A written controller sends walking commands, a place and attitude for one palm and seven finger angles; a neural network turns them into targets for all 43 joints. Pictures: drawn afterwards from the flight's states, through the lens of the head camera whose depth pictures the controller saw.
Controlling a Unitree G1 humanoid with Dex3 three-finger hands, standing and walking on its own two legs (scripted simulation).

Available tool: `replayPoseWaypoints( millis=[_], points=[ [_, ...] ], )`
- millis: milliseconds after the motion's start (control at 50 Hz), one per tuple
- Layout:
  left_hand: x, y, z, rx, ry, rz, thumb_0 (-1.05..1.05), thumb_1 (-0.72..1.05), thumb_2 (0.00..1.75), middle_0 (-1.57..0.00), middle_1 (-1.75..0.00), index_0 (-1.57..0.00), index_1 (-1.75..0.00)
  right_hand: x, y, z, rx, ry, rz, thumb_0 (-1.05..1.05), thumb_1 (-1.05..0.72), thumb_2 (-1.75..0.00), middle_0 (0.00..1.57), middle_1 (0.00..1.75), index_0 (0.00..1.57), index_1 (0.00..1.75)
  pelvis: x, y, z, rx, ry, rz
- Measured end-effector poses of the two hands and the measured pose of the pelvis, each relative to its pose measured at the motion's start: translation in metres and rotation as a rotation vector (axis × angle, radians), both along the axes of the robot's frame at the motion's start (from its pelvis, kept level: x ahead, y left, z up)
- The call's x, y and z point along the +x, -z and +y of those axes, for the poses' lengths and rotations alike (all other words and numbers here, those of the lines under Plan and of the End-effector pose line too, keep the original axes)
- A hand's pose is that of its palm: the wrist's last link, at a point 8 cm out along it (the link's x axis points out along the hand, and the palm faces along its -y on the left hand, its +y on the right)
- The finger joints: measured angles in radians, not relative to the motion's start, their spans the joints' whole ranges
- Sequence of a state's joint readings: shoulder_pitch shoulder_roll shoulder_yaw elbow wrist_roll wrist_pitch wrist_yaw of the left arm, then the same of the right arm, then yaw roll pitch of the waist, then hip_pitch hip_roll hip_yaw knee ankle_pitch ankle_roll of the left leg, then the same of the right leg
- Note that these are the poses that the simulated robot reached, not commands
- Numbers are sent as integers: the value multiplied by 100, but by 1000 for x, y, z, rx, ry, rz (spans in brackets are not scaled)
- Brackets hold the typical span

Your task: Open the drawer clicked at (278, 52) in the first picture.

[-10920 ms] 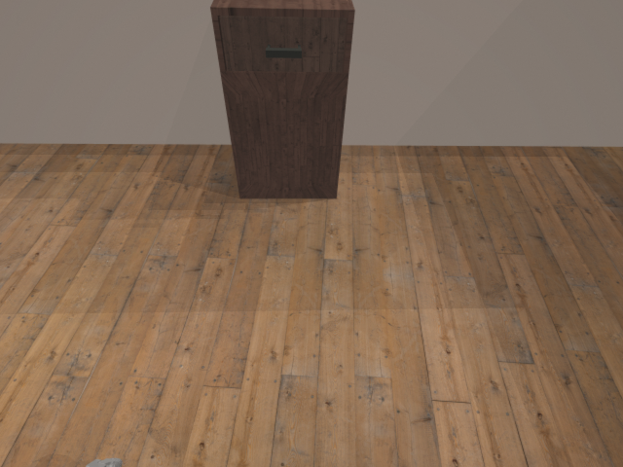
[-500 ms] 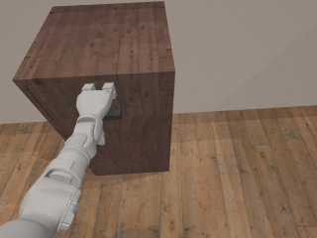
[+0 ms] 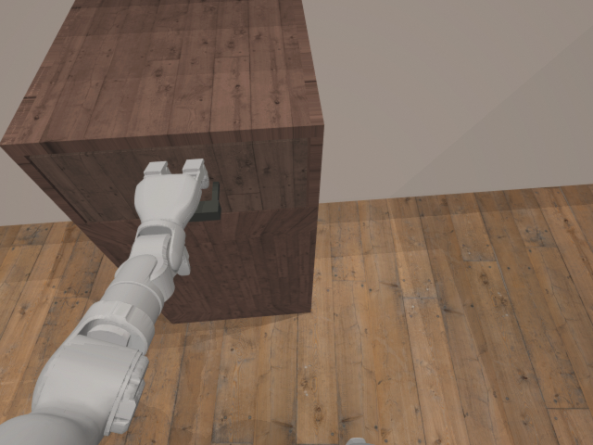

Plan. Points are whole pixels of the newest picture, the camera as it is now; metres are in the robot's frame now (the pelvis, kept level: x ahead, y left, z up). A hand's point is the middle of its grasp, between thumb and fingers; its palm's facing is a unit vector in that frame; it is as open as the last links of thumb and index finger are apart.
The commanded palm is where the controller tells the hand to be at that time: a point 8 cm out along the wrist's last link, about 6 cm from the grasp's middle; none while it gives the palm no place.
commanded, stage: lower the fingers behind the handle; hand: left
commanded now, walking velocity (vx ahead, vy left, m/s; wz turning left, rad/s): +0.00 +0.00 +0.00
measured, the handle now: (184, 201) +0.50 +0.19 -0.03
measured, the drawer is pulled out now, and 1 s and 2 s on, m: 0.00 0.00 0.00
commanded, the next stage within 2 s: close the thumb around the handle in 1.32 s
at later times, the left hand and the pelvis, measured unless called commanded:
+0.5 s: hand (185, 225) +0.45 +0.18 -0.03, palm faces -0.04 -0.02 -1.00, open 13.8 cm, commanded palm +0.43 +0.18 +0.03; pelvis -0.01 +0.00 -0.02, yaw +0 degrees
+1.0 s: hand (189, 232) +0.45 +0.18 -0.05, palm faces -0.04 -0.01 -1.00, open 13.9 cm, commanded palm +0.43 +0.18 +0.00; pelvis -0.01 +0.00 -0.03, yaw +0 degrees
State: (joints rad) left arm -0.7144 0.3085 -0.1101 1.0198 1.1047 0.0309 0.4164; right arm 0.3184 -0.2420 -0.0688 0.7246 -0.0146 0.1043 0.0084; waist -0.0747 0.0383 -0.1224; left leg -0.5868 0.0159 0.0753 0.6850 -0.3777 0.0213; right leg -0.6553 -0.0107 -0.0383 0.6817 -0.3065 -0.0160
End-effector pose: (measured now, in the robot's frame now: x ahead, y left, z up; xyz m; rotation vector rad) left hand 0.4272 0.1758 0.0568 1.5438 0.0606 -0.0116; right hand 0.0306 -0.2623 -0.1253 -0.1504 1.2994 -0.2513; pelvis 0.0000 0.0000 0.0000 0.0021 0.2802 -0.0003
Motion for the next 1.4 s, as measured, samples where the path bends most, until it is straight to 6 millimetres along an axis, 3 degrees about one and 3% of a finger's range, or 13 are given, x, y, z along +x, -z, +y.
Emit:
replayPoseWaypoints(
  millis=[320,820,1180,1400],
  points=[
    [4,17,2,-1,1,20,0,-49,30,-32,-120,-32,-120,2,6,4,-9,-9,-13,0,-91,-90,20,30,20,30,-4,9,4,-5,-4,39],
    [6,52,0,0,-14,16,0,-49,30,-32,-120,-32,-120,-26,25,5,-6,7,60,0,-91,-90,20,30,20,30,-10,28,4,-11,-5,103],
    [7,53,1,6,-28,12,0,-49,30,-31,-120,-32,-120,-23,28,2,-25,-4,30,0,-91,-90,20,30,20,30,-18,33,3,-8,-4,109],
    [5,54,5,9,-8,1,0,-49,30,-30,-120,-32,-120,-32,29,1,-34,2,37,0,-91,-90,20,30,20,30,-20,35,5,-11,-3,115]
  ],
)
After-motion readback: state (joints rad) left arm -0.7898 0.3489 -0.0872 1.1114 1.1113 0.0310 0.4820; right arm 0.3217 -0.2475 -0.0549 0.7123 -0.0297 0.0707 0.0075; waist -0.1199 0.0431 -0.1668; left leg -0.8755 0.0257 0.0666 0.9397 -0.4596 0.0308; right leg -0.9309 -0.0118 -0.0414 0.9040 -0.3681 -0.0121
